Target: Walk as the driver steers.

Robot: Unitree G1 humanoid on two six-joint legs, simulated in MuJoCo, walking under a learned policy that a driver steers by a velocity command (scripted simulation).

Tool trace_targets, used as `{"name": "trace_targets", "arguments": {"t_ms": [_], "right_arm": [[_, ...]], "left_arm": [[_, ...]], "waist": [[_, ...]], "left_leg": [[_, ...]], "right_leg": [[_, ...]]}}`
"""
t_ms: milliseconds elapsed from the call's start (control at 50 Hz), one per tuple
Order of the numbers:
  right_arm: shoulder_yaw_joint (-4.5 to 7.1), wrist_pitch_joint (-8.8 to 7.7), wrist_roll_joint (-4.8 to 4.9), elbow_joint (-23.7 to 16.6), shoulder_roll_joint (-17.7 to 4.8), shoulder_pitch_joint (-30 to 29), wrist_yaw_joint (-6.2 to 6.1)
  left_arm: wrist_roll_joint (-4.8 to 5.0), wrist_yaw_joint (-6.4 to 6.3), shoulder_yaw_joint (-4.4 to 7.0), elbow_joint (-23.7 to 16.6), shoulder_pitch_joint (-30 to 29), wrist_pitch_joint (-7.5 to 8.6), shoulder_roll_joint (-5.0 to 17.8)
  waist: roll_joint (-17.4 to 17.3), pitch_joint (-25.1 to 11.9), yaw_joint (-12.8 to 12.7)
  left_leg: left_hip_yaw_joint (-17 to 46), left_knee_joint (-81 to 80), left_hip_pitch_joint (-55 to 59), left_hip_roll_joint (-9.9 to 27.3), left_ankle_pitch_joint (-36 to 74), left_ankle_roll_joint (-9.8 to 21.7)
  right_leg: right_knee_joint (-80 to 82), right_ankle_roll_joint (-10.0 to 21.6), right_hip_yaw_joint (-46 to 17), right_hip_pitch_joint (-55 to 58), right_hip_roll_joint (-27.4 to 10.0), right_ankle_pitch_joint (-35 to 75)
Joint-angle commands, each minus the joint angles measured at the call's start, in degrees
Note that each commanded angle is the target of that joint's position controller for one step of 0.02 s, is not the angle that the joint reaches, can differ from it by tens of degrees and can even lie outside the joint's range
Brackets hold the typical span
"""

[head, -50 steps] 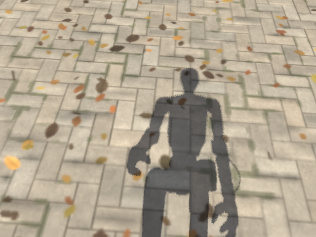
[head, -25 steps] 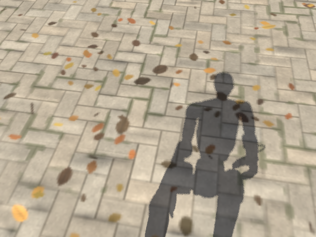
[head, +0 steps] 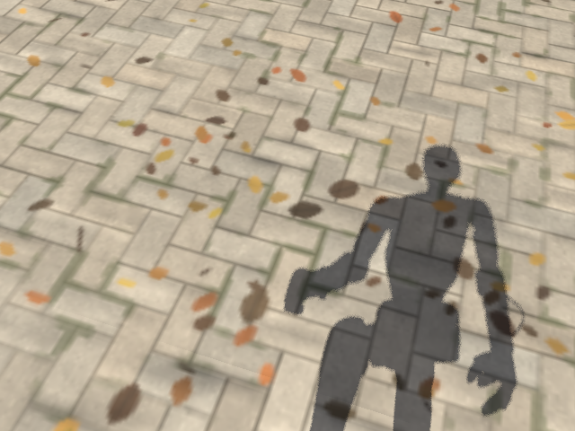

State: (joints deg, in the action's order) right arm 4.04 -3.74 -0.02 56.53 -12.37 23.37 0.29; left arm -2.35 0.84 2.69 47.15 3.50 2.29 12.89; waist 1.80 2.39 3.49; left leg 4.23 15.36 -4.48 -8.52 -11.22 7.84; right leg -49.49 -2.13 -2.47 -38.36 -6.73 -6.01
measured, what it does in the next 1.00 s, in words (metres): walks ahead, turning left: right foot, then left foot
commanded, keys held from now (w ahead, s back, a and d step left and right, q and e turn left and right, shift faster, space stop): w+q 1.00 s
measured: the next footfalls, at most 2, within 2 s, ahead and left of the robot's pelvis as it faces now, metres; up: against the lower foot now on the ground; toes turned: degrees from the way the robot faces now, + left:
right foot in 0.22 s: +0.32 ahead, -0.13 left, +0.00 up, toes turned +9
left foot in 0.76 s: +0.51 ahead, +0.16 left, +0.00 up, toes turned +31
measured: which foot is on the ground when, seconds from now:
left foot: down 0.00-0.22, up 0.24-0.74, down 0.76-1.00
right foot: up 0.00-0.20, down 0.22-0.78, up 0.80-1.00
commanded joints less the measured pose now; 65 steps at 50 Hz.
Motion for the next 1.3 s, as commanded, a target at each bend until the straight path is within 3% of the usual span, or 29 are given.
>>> {"name": "trace_targets", "arguments": {"t_ms": [20, 120, 160, 200, 220, 240, 260, 280, 300, 320, 380, 460, 560, 640, 700, 740, 760, 780, 800, 820, 860, 880, 920, 980, 1080, 1200, 1260, 1280, 1300], "right_arm": [[1.52, -0.37, -0.1, -2.8, -8.3, 4.6, -0.33], [1.78, -0.01, -1.01, -3.9, -9.4, 6.9, -1.11], [2.15, -0.06, -1.1, -5.1, -10.6, 4.4, -1.56], [2.52, -0.49, -0.97, -6.4, -12.1, 0.7, -1.04], [2.42, -0.98, -0.38, -7.1, -11.5, -0.5, -0.4], [1.15, -1.37, 0.13, -9.5, -6.6, 0.7, -0.18], [0.82, -0.82, 1.96, -10.7, -4.4, 8.7, -0.36], [1.18, 0.37, -0.41, -8.6, -8.8, 6.5, -0.92], [1.24, 0.67, -1.1, -9.0, -8.8, 1.5, -0.23], [1.05, 0.85, -1.16, -9.6, -7.6, -0.7, 0.27], [0.88, 2.67, -2.1, -10.7, -6.4, -2.0, 1.82], [0.41, 3.48, -2.19, -14.0, -5.7, -8.9, 3.09], [-0.84, 2.98, -1.81, -17.6, -4.2, -18.8, 4.23], [-1.44, 2.84, -2.15, -20.4, -4.2, -25.4, 4.88], [-1.03, 2.96, -2.7, -21.0, -5.2, -25.0, 4.32], [0.02, 2.55, -3.02, -19.0, -7.0, -16.7, 3.51], [1.08, 2.05, -3.52, -15.9, -8.7, -7.3, 2.76], [2.86, 2.08, -4.06, -14.9, -14.5, -0.8, 1.79], [3.96, 2.63, -1.89, -16.4, -19.2, -3.0, 1.38], [3.85, 3.27, -1.06, -16.3, -17.9, -1.0, 0.81], [2.32, 2.74, -0.48, -14.7, -12.4, -5.5, 0.12], [1.81, 2.26, -0.27, -14.7, -11.1, -7.5, -0.1], [1.23, 1.22, -0.08, -15.4, -10.0, -9.1, 0.11], [1.72, 0.46, -0.16, -14.4, -11.7, -6.1, 0.48], [1.84, 0.34, -0.07, -12.8, -12.0, 0.4, 0.37], [2.09, 0.43, -0.73, -12.0, -13.2, 4.9, -0.64], [2.36, 0.39, -0.88, -13.0, -14.6, 0.7, -0.98], [2.39, 0.17, -0.79, -13.2, -15.0, -0.5, -0.66], [2.09, -0.21, -0.28, -13.4, -14.0, -1.4, -0.09]], "left_arm": [[0.24, 0.28, 0.45, -5.3, -5.6, 0.25, 3.8], [0.85, 0.59, -0.33, -9.6, -12.5, 1.17, 4.4], [1.12, 0.43, -0.13, -9.7, -9.4, 1.78, 5.8], [1.35, -0.56, 0.99, -6.5, 2.3, 2.57, 8.5], [0.74, -1.37, 1.76, -4.8, 10.7, 3.32, 10.6], [-0.72, -2.43, 2.66, -4.7, 20.0, 3.35, 15.1], [-1.27, -2.04, 3.5, -5.0, 16.4, 2.47, 18.5], [-0.24, -1.68, 2.75, -6.1, 12.1, 1.74, 12.2], [0.37, -1.51, 1.46, -6.6, 8.6, 1.73, 7.3], [0.14, -1.31, 0.96, -6.1, 7.6, 1.91, 5.8], [0.9, -1.19, 0.9, -3.6, 10.8, 3.3, 6.0], [1.56, -0.81, 1.36, -2.2, 13.9, 4.42, 6.9], [1.42, -0.74, 1.45, -0.7, 16.4, 4.09, 7.3], [1.45, -1.33, 1.93, 0.8, 20.0, 3.51, 9.4], [1.26, -1.91, 2.23, 1.9, 21.5, 2.26, 11.2], [1.24, -2.19, 2.49, 2.1, 21.7, 1.15, 12.9], [1.42, -2.17, 2.36, 1.4, 20.9, 0.75, 12.9], [1.97, -1.68, 1.44, -1.4, 21.8, 0.93, 9.4], [1.76, -0.82, 1.33, -5.7, 19.7, 1.33, 7.4], [1.05, -0.64, 1.79, -7.3, 12.5, 1.66, 10.4], [1.65, -0.52, 0.9, -6.7, 12.8, 2.45, 8.1], [0.65, -0.51, 0.97, -6.7, 13.4, 1.68, 8.1], [-0.63, -0.13, 0.96, -5.9, 16.2, -0.37, 7.8], [-0.46, 0.3, 0.82, -7.3, 12.5, -1.42, 6.8], [-0.2, 0.37, 0.63, -10.8, 1.1, -1.33, 6.9], [0.58, 0.9, -0.09, -14.6, -7.7, -0.05, 7.1], [0.9, 0.17, 0.5, -13.2, -0.6, 0.61, 9.0], [0.9, -0.52, 1.17, -11.3, 5.8, 0.98, 10.4], [0.38, -1.3, 1.93, -9.6, 13.7, 1.74, 12.4]], "waist": [[-5.3, 0.2, 0.8], [-6.6, 0.8, 2.5], [-7.3, 0.3, 0.1], [-6.4, -5.0, -5.2], [-3.7, -10.3, -9.4], [3.8, -19.9, -11.5], [17.9, -23.3, -5.3], [6.5, -15.0, -4.1], [0.4, -7.2, -4.3], [-1.0, -3.8, -3.7], [3.9, -2.3, -2.5], [3.2, -1.6, -2.8], [3.0, 0.8, -4.5], [2.9, 2.5, -6.3], [3.8, 0.9, -5.5], [4.5, -4.8, -1.8], [2.1, -10.1, 2.5], [-5.8, -17.1, 4.2], [-14.9, -20.7, 1.0], [-5.7, -16.8, 3.9], [-1.4, -5.2, -1.4], [-1.6, -3.4, -3.6], [-2.8, -4.1, -5.8], [-3.1, -2.8, -5.1], [-4.7, -0.2, -1.0], [-5.8, 0.5, 1.8], [-7.1, -1.0, -2.4], [-6.1, -4.1, -5.4], [-3.0, -9.0, -9.6]], "left_leg": [[12.9, -3.0, 2.2, 14.4, 22.2, 4.3], [16.0, 1.5, 8.4, 15.7, 27.8, 4.9], [16.9, 4.0, 7.1, 16.1, 30.7, 3.2], [15.4, 14.4, 2.8, 13.4, 40.4, 0.4], [13.2, 25.9, -3.0, 9.9, 35.1, -0.8], [8.3, 42.3, -11.1, 6.2, 11.2, -1.4], [3.4, 54.4, -27.2, -0.7, -22.5, -2.7], [3.3, 58.9, -31.7, 5.5, -16.9, -2.3], [2.3, 56.8, -31.2, 7.4, -11.1, -2.8], [1.8, 54.6, -29.9, 9.0, -8.4, -3.3], [0.2, 52.0, -27.6, 10.9, -6.5, -4.2], [-0.8, 49.7, -34.7, 12.3, -0.4, -4.9], [-4.8, 34.4, -34.2, 12.2, 10.2, -5.3], [-9.0, 24.2, -31.5, 11.6, 8.7, -3.3], [-12.2, 20.3, -26.6, 7.8, 0.3, -0.5], [-13.1, 17.6, -16.3, 3.3, -4.6, 2.2], [-11.4, 13.1, -3.3, 2.4, -2.3, 4.1], [6.7, 11.4, 14.5, 15.5, -11.0, 8.5], [37.2, 3.7, 24.2, 28.9, -5.7, 15.2], [32.4, 2.2, 21.9, 27.5, 3.1, 14.7], [18.7, 1.2, 6.9, 22.8, 16.0, 10.7], [15.2, 0.4, 1.7, 19.8, 19.0, 9.2], [12.2, -1.2, -3.2, 17.0, 21.5, 8.8], [11.4, -3.6, -5.6, 15.1, 18.2, 8.6], [13.8, -3.9, -0.6, 14.5, 15.6, 6.8], [16.9, 1.7, 5.7, 15.6, 24.5, 5.5], [17.8, 6.7, 1.8, 15.2, 31.4, 2.0], [17.0, 13.4, 0.1, 13.3, 36.4, 0.7], [13.9, 25.4, -4.8, 9.4, 32.9, -0.8]], "right_leg": [[4.6, -0.4, 2.5, -2.5, 2.8, 4.9], [13.3, 0.9, 2.3, -1.7, 5.4, 3.1], [18.0, 2.2, 1.6, 5.8, 6.4, 1.2], [22.1, 4.3, 2.8, 23.5, 9.2, -1.3], [24.1, 6.1, -0.3, 36.6, 5.1, -0.4], [23.9, 8.4, -14.9, 49.9, -10.3, -9.2], [32.2, 15.2, -41.5, 57.0, -20.8, -11.7], [32.9, 14.6, -39.4, 48.8, -18.5, -20.4], [34.3, 13.1, -28.6, 40.2, -14.9, -18.4], [35.8, 11.9, -20.7, 35.1, -12.1, -10.9], [38.1, 10.3, -8.6, 30.2, -8.4, 2.9], [40.1, 11.1, -0.7, 32.7, -8.6, 11.0], [40.6, 9.6, 8.6, 33.3, -6.1, 14.5], [39.4, 8.9, 11.9, 38.2, -8.1, 18.5], [31.6, 8.0, 15.0, 43.5, -9.1, 37.7], [16.8, 7.7, 16.4, 44.0, -9.3, 48.9], [3.7, 6.4, 17.7, 37.9, -8.2, 42.2], [-14.8, 4.0, 17.9, 20.3, -5.4, 17.2], [-32.5, 0.8, 11.3, 0.2, 6.6, -25.3], [-33.6, 1.2, 2.6, -5.8, 4.3, -20.9], [-23.3, 1.8, 1.7, -2.3, -0.2, -14.3], [-19.7, 1.3, 1.2, 1.2, -1.1, -14.4], [-16.6, 0.3, 1.7, 5.9, -0.9, -13.9], [-11.1, -0.8, 2.6, 3.8, -0.4, -8.6], [0.9, -1.4, 1.9, -2.8, 0.8, 1.5], [12.3, 0.2, 1.7, -0.8, 4.6, 2.8], [18.2, 2.4, 1.7, 14.3, 7.2, -1.9], [20.1, 3.4, 2.8, 23.4, 8.9, -3.3], [22.7, 5.2, 0.1, 35.9, 5.2, -2.7]]}}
